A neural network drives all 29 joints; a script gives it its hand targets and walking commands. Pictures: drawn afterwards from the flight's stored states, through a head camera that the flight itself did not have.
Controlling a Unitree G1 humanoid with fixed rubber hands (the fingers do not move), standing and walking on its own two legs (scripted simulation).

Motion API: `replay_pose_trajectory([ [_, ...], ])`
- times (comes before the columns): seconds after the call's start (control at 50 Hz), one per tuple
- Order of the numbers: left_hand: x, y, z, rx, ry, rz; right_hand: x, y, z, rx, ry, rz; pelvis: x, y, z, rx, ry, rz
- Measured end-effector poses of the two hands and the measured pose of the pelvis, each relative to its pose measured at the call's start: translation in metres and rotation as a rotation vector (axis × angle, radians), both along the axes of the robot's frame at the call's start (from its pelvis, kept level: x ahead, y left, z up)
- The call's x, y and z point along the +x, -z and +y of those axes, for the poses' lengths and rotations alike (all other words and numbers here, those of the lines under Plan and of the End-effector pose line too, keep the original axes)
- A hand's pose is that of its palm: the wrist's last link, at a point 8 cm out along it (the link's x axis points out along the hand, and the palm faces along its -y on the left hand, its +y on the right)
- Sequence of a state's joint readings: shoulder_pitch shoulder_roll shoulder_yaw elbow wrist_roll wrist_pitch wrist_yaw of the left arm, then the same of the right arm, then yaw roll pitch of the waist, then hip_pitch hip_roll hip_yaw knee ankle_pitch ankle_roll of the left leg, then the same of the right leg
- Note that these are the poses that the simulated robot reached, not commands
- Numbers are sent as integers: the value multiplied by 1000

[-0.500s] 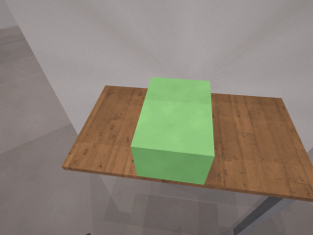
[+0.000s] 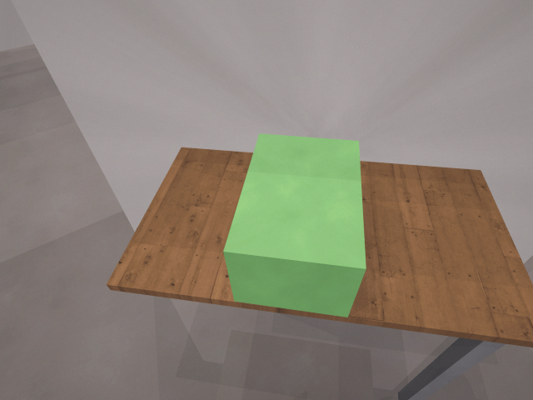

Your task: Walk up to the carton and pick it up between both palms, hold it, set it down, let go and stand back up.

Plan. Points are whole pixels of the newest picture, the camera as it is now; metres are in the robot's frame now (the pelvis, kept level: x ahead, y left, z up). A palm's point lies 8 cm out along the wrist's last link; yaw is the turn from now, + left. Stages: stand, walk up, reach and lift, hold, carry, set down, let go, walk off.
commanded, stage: stand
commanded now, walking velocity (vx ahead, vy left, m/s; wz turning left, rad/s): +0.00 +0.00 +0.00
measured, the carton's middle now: (299, 217) +0.46 -0.02 +0.00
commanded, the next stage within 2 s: walk up in 0.96 s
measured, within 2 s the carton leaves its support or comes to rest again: neither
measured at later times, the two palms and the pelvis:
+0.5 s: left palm out of the picture +0.07 +0.25 -0.11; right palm out of the picture +0.08 -0.24 -0.11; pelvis +0.00 +0.00 +0.00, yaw +0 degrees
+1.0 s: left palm out of the picture +0.05 +0.25 -0.11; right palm out of the picture +0.07 -0.25 -0.11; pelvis +0.00 +0.00 +0.00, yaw +1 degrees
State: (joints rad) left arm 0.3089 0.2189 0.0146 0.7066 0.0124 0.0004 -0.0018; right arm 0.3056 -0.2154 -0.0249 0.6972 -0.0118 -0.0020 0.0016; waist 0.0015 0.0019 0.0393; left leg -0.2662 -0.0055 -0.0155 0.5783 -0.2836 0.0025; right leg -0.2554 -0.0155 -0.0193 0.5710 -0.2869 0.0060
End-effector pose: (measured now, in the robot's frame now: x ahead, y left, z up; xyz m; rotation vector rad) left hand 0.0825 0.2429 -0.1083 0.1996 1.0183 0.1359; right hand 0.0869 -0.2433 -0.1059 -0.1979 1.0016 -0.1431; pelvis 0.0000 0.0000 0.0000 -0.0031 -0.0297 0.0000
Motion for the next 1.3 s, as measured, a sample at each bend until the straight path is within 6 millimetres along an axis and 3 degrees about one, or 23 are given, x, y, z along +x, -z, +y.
replay_pose_trajectory([
  [1.18, -33, 6, 5, 13, -35, 115, -23, 7, -4, -11, 7, 110, 4, -5, -1, -1, -11, 1],
  [1.3, -39, 4, 18, 56, -15, 138, -23, 10, -5, -29, 9, 119, 6, -3, 9, -4, 16, 5],
])
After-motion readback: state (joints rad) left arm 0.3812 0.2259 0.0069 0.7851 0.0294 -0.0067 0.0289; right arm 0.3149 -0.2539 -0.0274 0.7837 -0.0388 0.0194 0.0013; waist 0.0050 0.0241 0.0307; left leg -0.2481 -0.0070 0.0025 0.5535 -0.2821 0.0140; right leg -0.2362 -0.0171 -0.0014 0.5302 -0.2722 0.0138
